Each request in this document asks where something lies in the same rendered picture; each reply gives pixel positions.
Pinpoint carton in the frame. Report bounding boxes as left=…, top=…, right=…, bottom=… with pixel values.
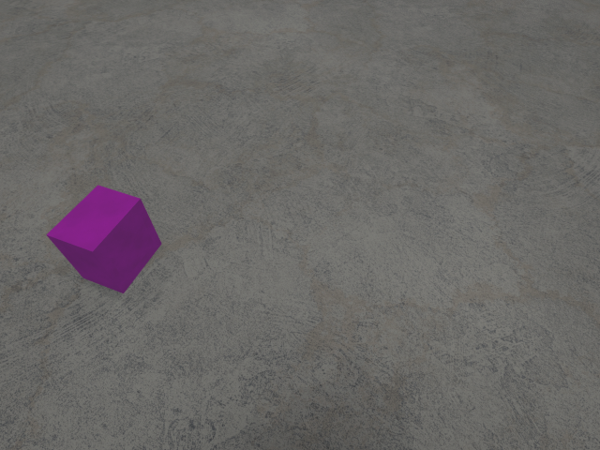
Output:
left=46, top=185, right=161, bottom=293

